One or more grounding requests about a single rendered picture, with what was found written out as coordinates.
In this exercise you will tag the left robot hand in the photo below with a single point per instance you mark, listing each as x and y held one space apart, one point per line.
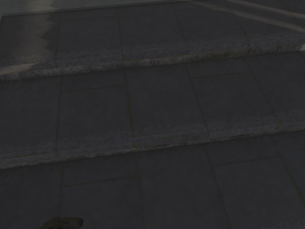
63 223

